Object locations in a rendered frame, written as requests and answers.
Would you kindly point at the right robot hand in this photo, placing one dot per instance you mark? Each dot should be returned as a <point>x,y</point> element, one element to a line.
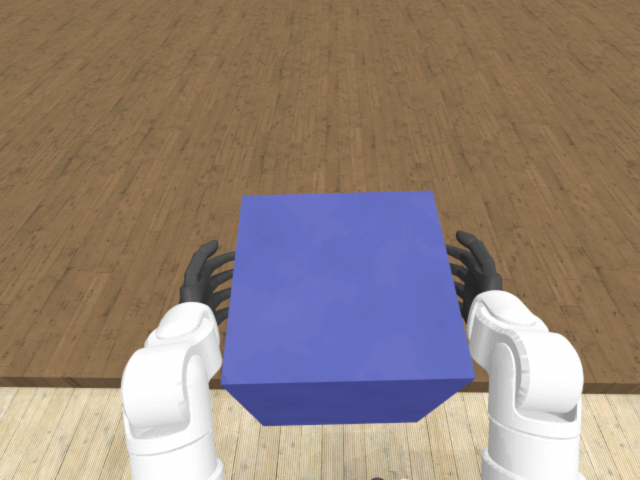
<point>479,276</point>

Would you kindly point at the carton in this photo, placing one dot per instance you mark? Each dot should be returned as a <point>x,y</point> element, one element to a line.
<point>343,310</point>

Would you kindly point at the left robot hand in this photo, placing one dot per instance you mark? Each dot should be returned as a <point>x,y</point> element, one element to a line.
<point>198,287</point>

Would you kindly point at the robot right forearm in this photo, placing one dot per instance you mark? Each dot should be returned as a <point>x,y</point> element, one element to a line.
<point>535,392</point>

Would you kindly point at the robot left forearm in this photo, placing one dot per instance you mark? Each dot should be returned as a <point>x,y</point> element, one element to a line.
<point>166,399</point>

